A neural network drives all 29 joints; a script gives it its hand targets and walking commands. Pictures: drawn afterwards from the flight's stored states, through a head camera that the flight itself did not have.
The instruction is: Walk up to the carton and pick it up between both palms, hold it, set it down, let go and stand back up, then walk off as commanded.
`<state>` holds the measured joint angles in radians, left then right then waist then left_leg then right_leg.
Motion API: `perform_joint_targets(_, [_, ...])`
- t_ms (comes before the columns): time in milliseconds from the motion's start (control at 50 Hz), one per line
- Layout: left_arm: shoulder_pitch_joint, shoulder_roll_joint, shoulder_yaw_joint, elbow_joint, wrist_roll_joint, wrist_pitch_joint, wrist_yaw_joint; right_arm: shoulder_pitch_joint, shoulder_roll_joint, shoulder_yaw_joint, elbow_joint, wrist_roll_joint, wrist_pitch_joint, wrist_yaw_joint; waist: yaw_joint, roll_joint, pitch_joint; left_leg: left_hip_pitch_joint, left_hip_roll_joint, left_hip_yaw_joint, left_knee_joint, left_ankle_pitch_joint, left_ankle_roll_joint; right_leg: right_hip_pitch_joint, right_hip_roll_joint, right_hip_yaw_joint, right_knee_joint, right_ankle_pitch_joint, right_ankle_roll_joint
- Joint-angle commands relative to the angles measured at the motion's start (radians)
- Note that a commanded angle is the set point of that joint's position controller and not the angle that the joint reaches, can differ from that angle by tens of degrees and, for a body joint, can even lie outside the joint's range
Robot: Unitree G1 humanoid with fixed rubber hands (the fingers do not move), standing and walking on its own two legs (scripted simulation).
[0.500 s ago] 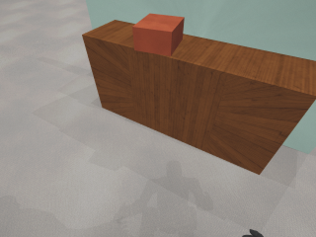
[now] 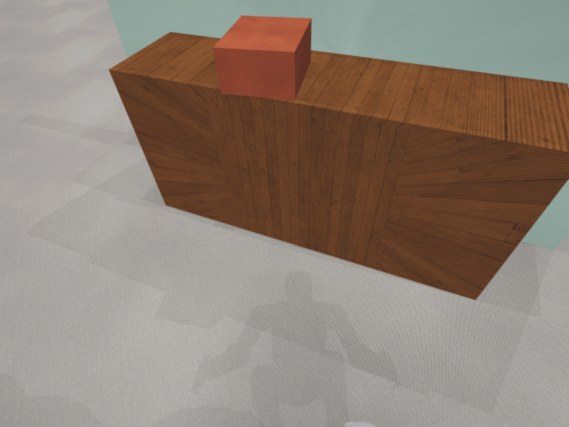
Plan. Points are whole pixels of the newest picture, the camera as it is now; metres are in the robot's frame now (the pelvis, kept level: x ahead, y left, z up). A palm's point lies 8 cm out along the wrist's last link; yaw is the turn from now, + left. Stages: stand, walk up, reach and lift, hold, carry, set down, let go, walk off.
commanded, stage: walk up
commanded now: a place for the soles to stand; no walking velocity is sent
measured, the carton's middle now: (267, 55) +1.18 +0.01 +0.02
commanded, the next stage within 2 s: none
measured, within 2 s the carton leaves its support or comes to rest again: neither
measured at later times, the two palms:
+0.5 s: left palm out of the picture +0.17 +0.36 -0.10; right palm (447, 357) +0.25 -0.26 -0.11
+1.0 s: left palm (35, 326) +0.34 +0.44 -0.07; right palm (404, 392) +0.21 -0.18 -0.14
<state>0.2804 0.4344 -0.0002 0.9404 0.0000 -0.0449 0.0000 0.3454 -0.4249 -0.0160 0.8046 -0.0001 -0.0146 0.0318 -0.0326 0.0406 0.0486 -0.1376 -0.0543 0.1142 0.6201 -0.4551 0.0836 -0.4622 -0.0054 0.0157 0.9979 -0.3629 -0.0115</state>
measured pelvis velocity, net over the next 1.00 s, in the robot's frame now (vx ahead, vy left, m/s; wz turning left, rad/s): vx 0.22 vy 0.12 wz -0.25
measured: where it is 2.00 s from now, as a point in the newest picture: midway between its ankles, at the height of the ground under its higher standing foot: (218, 411)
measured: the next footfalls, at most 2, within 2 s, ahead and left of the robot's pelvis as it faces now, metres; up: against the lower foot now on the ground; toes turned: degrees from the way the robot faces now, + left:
right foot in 0.10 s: +0.12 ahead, -0.09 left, +0.00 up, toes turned -3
left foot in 0.58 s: +0.29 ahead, +0.20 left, +0.00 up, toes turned -2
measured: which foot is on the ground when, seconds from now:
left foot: down 0.00-0.12, up 0.14-0.56, down 0.58-1.00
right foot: up 0.00-0.08, down 0.10-0.60, up 0.62-1.00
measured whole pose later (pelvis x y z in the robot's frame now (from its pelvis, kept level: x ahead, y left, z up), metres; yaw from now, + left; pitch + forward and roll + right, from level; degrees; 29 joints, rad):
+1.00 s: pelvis +0.22 +0.12 -0.01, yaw -14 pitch -3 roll +3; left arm 0.34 0.46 0.00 0.86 0.00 -0.08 0.03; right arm 0.26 -0.40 -0.02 0.80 0.00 -0.01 0.06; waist -0.02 0.05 0.13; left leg -0.29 0.02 0.23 0.75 -0.40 0.06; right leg -0.48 0.00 0.05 0.99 -0.39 -0.03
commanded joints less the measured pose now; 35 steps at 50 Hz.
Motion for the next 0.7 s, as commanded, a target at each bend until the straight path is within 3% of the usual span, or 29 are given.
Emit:
perform_joint_targets(0, [-0.072,0.156,0.068,-0.118,-0.021,-0.013,0.020,-0.034,-0.208,-0.118,-0.105,-0.033,-0.014,-0.016,-0.028,0.034,0.121,0.081,0.237,-0.188,-0.187,0.788,-0.089,-0.072,-0.001,-0.134,-0.302,0.014,-0.038])
perform_joint_targets(20, [0.026,0.162,0.078,-0.095,-0.022,-0.019,0.026,-0.075,-0.217,-0.119,-0.122,-0.033,-0.011,-0.014,0.022,0.017,0.073,0.004,0.239,-0.164,-0.055,0.860,-0.071,0.092,0.016,-0.136,-0.360,-0.014,-0.054])
perform_joint_targets(40, [0.195,0.178,0.098,-0.054,-0.019,-0.025,0.038,-0.118,-0.204,-0.114,-0.138,-0.032,-0.008,-0.012,0.115,-0.027,-0.011,-0.075,0.218,-0.132,0.152,0.893,-0.071,0.298,0.014,-0.102,-0.455,0.033,-0.080])
perform_joint_targets(60, [0.370,0.241,0.128,-0.022,-0.012,-0.034,0.051,-0.134,-0.157,-0.098,-0.151,-0.028,-0.008,-0.010,0.215,-0.146,-0.107,-0.244,0.143,-0.090,0.471,0.745,-0.101,0.553,-0.057,0.090,-0.571,0.070,-0.135])
perform_joint_targets(80, [0.376,0.333,0.154,-0.044,-0.013,-0.036,0.063,-0.072,-0.073,-0.060,-0.172,-0.021,-0.012,-0.002,0.174,-0.390,-0.148,-0.575,0.000,-0.106,0.642,-0.043,-0.146,0.780,-0.315,0.543,-0.575,0.139,-0.208])
perform_joint_targets(100, [0.323,0.351,0.157,-0.074,-0.025,-0.034,0.065,-0.090,-0.169,-0.077,-0.167,-0.040,-0.008,-0.004,0.129,-0.238,-0.098,-0.704,-0.011,-0.231,0.679,-0.089,-0.149,0.712,-0.393,0.824,-0.659,0.027,-0.299])
perform_joint_targets(120, [0.291,0.358,0.160,-0.084,-0.034,-0.029,0.072,-0.148,-0.239,-0.091,-0.164,-0.042,-0.009,-0.009,0.153,-0.187,-0.034,-0.736,0.027,-0.280,0.745,-0.102,-0.138,0.631,-0.447,0.901,-0.675,-0.034,-0.372])
perform_joint_targets(140, [0.238,0.318,0.145,-0.089,-0.035,-0.037,0.076,-0.190,-0.244,-0.086,-0.150,-0.037,-0.017,-0.006,0.136,-0.102,0.035,-0.726,0.064,-0.290,0.743,-0.036,-0.120,0.560,-0.405,0.797,-0.667,0.107,-0.346])
perform_joint_targets(160, [0.192,0.274,0.133,-0.094,-0.031,-0.050,0.076,-0.179,-0.221,-0.085,-0.134,-0.034,-0.022,0.002,0.100,-0.081,0.056,-0.702,0.094,-0.286,0.711,0.051,-0.095,0.530,-0.348,0.641,-0.635,0.289,-0.286])
perform_joint_targets(180, [0.163,0.255,0.126,-0.108,-0.025,-0.058,0.075,-0.154,-0.205,-0.087,-0.125,-0.029,-0.021,0.009,0.068,-0.092,0.044,-0.653,0.112,-0.264,0.682,0.089,-0.077,0.486,-0.303,0.530,-0.610,0.405,-0.238])
perform_joint_targets(200, [0.150,0.249,0.123,-0.113,-0.021,-0.066,0.073,-0.134,-0.188,-0.089,-0.117,-0.025,-0.017,0.014,0.050,-0.112,0.034,-0.606,0.117,-0.256,0.647,0.094,-0.068,0.445,-0.269,0.454,-0.590,0.467,-0.214])
perform_joint_targets(220, [0.150,0.251,0.124,-0.115,-0.015,-0.073,0.070,-0.129,-0.182,-0.091,-0.109,-0.028,-0.011,0.019,0.043,-0.116,0.036,-0.575,0.114,-0.241,0.639,0.096,-0.065,0.399,-0.249,0.422,-0.574,0.507,-0.211])
perform_joint_targets(280, [0.177,0.281,0.131,-0.122,-0.006,-0.088,0.065,-0.210,-0.174,-0.092,-0.124,-0.042,0.014,0.026,0.054,-0.078,0.095,-0.588,0.152,-0.215,0.577,0.090,-0.074,0.276,-0.266,0.451,-0.595,0.438,-0.228])
perform_joint_targets(340, [0.170,0.312,0.139,-0.127,0.003,-0.098,0.063,-0.315,-0.183,-0.097,-0.141,-0.044,0.014,0.035,0.070,-0.084,0.146,-0.594,0.181,-0.190,0.448,0.103,-0.080,0.207,-0.261,0.463,-0.617,0.343,-0.244])
perform_joint_targets(400, [0.177,0.332,0.141,-0.129,0.005,-0.105,0.066,-0.385,-0.187,-0.103,-0.151,-0.041,0.001,0.037,0.084,-0.093,0.123,-0.590,0.198,-0.194,0.371,0.133,-0.072,0.240,-0.284,0.494,-0.575,0.416,-0.259])
perform_joint_targets(440, [0.151,0.336,0.138,-0.134,0.004,-0.103,0.070,-0.381,-0.185,-0.106,-0.144,-0.040,-0.008,0.034,0.068,-0.103,0.092,-0.541,0.191,-0.180,0.306,0.117,-0.062,0.250,-0.291,0.473,-0.512,0.486,-0.257])
perform_joint_targets(480, [0.096,0.328,0.128,-0.149,0.007,-0.097,0.074,-0.318,-0.182,-0.113,-0.118,-0.037,-0.020,0.032,0.028,-0.117,0.030,-0.374,0.173,-0.151,0.179,0.111,-0.047,0.203,-0.276,0.407,-0.430,0.521,-0.232])
perform_joint_targets(500, [0.019,0.312,0.116,-0.167,0.002,-0.092,0.071,-0.196,-0.185,-0.123,-0.074,-0.039,-0.027,0.030,-0.058,-0.071,-0.043,-0.122,0.156,-0.139,0.016,0.201,-0.028,0.100,-0.219,0.301,-0.299,0.548,-0.185])
perform_joint_targets(520, [0.018,0.240,0.089,-0.175,-0.001,-0.090,0.068,-0.016,-0.234,-0.152,-0.007,-0.050,-0.035,0.021,-0.137,0.062,-0.158,0.148,0.127,-0.188,-0.062,0.225,-0.015,0.011,-0.134,0.197,0.002,0.588,-0.121])
perform_joint_targets(540, [0.100,0.120,0.050,-0.170,-0.001,-0.093,0.065,0.040,-0.290,-0.168,0.011,-0.056,-0.035,0.008,-0.122,0.302,-0.203,0.298,0.282,-0.359,-0.128,0.222,-0.026,-0.153,-0.023,0.091,0.213,0.093,-0.051])
perform_joint_targets(560, [0.162,0.093,0.033,-0.161,0.000,-0.086,0.068,-0.013,-0.317,-0.163,-0.009,-0.053,-0.024,0.002,-0.082,0.336,-0.170,0.292,0.400,-0.571,-0.229,0.141,-0.027,-0.280,0.059,0.043,0.296,-0.190,-0.024])
perform_joint_targets(580, [0.147,0.165,0.059,-0.131,-0.001,-0.071,0.072,-0.078,-0.325,-0.156,-0.031,-0.036,-0.018,0.002,-0.073,0.239,-0.108,0.188,0.429,-0.676,-0.366,-0.044,-0.031,-0.307,0.055,0.052,0.326,-0.137,-0.023])
perform_joint_targets(600, [0.129,0.230,0.084,-0.119,0.005,-0.061,0.071,-0.150,-0.321,-0.148,-0.046,-0.020,-0.016,0.008,-0.058,0.220,-0.046,0.084,0.410,-0.650,-0.410,-0.190,-0.055,-0.288,0.015,0.095,0.351,-0.072,-0.033])
perform_joint_targets(620, [0.118,0.246,0.095,-0.115,0.004,-0.057,0.066,-0.185,-0.299,-0.143,-0.060,-0.024,-0.017,0.011,-0.041,0.182,0.033,-0.011,0.388,-0.597,-0.433,-0.246,-0.089,-0.271,-0.001,0.088,0.335,-0.019,-0.027])
perform_joint_targets(660, [0.141,0.246,0.103,-0.088,-0.007,-0.049,0.053,-0.194,-0.249,-0.133,-0.069,-0.028,-0.021,0.013,-0.017,0.157,0.061,-0.049,0.333,-0.461,-0.422,-0.144,-0.091,-0.214,-0.022,0.069,0.255,0.046,-0.004])
perform_joint_targets(680, [0.145,0.241,0.104,-0.084,-0.010,-0.047,0.050,-0.175,-0.237,-0.129,-0.070,-0.030,-0.024,0.015,-0.015,0.146,0.058,-0.042,0.323,-0.416,-0.402,-0.047,-0.071,-0.203,-0.030,0.065,0.223,0.057,0.002])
